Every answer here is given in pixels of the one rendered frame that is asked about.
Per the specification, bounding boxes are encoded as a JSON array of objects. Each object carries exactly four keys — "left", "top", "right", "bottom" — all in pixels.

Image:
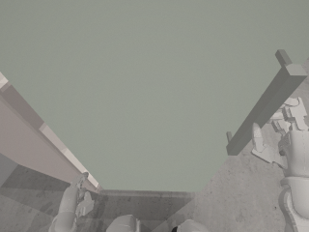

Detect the right robot hand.
[{"left": 250, "top": 97, "right": 309, "bottom": 178}]

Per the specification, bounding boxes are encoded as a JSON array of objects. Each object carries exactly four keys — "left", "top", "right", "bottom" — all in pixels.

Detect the handle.
[{"left": 226, "top": 49, "right": 308, "bottom": 156}]

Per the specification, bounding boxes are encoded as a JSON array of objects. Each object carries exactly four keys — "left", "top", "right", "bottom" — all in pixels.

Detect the fridge door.
[{"left": 0, "top": 0, "right": 309, "bottom": 192}]

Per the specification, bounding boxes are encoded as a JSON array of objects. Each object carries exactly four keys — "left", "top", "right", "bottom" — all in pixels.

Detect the robot left forearm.
[{"left": 48, "top": 211, "right": 77, "bottom": 232}]

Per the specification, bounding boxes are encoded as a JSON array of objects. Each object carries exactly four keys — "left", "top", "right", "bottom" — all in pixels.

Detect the robot right forearm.
[{"left": 278, "top": 176, "right": 309, "bottom": 232}]

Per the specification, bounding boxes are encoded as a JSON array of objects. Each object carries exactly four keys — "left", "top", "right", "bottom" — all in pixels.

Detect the robot thigh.
[
  {"left": 177, "top": 220, "right": 210, "bottom": 232},
  {"left": 106, "top": 215, "right": 141, "bottom": 232}
]

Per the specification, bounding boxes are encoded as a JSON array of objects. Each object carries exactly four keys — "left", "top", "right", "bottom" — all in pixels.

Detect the left robot hand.
[{"left": 58, "top": 171, "right": 95, "bottom": 218}]

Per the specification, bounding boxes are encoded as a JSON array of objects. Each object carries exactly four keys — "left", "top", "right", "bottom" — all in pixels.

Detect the left robot thigh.
[{"left": 106, "top": 215, "right": 141, "bottom": 232}]

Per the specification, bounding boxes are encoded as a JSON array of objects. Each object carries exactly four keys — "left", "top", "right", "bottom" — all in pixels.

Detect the right robot thigh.
[{"left": 177, "top": 220, "right": 210, "bottom": 232}]

